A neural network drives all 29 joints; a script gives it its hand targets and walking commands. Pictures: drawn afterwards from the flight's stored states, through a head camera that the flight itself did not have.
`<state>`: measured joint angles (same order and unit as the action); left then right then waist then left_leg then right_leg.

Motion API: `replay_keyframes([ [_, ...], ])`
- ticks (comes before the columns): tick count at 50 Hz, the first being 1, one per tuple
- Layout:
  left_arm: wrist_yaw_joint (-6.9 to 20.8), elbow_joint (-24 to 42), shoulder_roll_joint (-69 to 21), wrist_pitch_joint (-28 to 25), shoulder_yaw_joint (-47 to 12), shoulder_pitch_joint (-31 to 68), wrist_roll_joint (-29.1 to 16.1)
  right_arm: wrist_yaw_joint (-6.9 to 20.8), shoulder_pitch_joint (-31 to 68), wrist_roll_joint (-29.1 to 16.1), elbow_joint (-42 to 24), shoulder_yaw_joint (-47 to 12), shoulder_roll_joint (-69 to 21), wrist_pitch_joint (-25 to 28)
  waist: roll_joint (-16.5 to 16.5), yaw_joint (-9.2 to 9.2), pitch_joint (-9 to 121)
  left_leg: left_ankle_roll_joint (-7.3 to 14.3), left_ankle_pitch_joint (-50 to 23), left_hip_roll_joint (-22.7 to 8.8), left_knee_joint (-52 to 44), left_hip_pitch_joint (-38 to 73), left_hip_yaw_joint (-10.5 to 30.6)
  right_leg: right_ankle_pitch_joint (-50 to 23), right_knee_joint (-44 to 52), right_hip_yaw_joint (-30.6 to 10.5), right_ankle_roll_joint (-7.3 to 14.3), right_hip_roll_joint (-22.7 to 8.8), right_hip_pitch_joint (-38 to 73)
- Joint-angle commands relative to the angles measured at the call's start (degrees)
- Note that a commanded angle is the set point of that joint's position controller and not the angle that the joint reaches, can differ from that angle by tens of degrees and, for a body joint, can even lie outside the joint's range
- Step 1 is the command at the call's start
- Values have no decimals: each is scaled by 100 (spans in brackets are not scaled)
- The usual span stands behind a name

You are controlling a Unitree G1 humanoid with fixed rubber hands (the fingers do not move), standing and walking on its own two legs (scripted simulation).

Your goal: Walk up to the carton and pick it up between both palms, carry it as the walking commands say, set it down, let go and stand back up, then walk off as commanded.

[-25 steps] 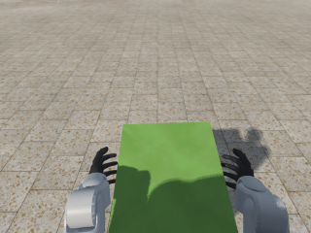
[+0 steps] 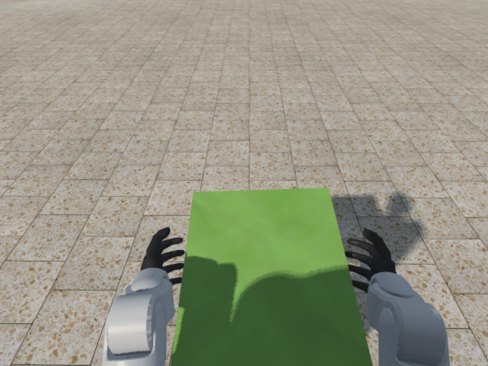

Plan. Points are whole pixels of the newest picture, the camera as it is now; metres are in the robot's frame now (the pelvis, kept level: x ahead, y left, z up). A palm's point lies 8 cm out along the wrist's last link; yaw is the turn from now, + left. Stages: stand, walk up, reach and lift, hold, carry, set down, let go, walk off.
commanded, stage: carry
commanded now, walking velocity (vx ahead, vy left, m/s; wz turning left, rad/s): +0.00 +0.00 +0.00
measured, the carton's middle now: (263, 281) +0.30 +0.00 +0.00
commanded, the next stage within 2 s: none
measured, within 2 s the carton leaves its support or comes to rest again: neither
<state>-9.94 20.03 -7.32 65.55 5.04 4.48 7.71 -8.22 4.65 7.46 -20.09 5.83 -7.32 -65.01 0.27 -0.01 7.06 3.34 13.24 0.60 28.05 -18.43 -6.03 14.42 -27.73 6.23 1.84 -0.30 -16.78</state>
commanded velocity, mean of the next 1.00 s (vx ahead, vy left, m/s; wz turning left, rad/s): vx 0.00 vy -0.01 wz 0.00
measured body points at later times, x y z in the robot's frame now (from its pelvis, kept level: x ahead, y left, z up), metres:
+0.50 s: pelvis +0.00 -0.01 +0.00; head -0.02 -0.01 +0.45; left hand +0.27 +0.16 +0.07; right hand +0.27 -0.18 +0.08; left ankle +0.01 +0.08 -0.74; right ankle +0.00 -0.10 -0.74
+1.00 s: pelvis +0.00 -0.02 +0.00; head -0.02 -0.01 +0.45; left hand +0.26 +0.15 +0.08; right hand +0.26 -0.18 +0.09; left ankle +0.02 +0.08 -0.74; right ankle +0.00 -0.10 -0.74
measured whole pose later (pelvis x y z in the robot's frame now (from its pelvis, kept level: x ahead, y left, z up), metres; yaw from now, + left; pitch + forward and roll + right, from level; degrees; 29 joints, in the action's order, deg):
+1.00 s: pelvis +0.00 -0.02 +0.00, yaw +0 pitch +3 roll +0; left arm -10.4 22.6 -7.3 66.1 5.0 3.7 6.9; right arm -9.2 4.0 6.6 -22.9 5.2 -7.3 -65.9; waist 0.1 -0.3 6.8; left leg 1.8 13.4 -1.0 28.7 -18.6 -5.8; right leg 14.3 -27.6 6.6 3.1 0.9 -16.6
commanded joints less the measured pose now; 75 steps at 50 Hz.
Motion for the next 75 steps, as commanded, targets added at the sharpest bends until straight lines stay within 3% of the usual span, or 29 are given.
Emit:
replay_keyframes([
  [1, 1459, 967, -5104, -139, -3910, 2559, -2258, 1336, 2484, -2135, -849, -3752, -4971, 94, -87, -17, 1283, -32, -1205, -916, -393, 450, 840, -1013, 272, -727, 161, -714, 608],
  [18, 1472, 496, -4863, -236, -3604, 2564, -2043, 1354, 2518, -1973, -395, -3518, -4751, 177, -52, -26, 1230, -92, -1026, -888, -339, 382, 794, -1222, 309, -768, 179, -755, 663],
  [48, 1461, 732, -4935, -172, -3732, 2517, -2148, 1321, 2488, -2079, -662, -3678, -4835, 109, -51, -34, 1235, -146, -797, -879, -335, 341, 753, -1279, 385, -814, 179, -773, 661],
  [49, 1438, 1448, -5282, -70, -4131, 2549, -2437, 1298, 2524, -2358, -1370, -4074, -5191, 6, -12, -35, 1204, -163, -883, -973, -342, 371, 783, -1233, 350, -767, 175, -740, 615],
  [54, 1381, 1375, -4946, 362, -4065, 2199, -2404, 1208, 2086, -2260, -1290, -3916, -4837, -378, -283, -81, 1103, -61, -926, -1549, -414, 520, 1289, -935, -6, -650, 99, -589, 303],
  [60, 1393, 1477, -5056, 503, -4097, 2367, -2453, 1220, 2199, -2335, -1420, -3923, -4918, -496, -470, -111, 951, -89, -592, -1838, -350, 405, 1494, -774, -118, -695, -3, -557, 9],
  [66, 1394, 1476, -5183, 521, -4038, 2393, -2422, 1236, 2293, -2438, -1542, -4018, -5050, -533, -100, -153, 1126, -348, -420, -1560, 355, -16, 992, -1738, 35, -1025, 31, -821, 374],
  [70, 1377, 1424, -5207, 526, -3962, 2292, -2346, 1269, 2414, -2513, -1611, -4098, -5039, -578, 312, -133, 1071, -587, 376, -1182, 905, -473, 448, -1735, 471, -1391, 198, -1203, 581],
  [75, 1332, 1548, -5256, 492, -3971, 2229, -2268, 1331, 2525, -2637, -1618, -4194, -5054, -603, 352, -26, 990, -719, 1419, -931, 1791, -836, 229, -1810, 737, -1546, 375, -1399, 664],
])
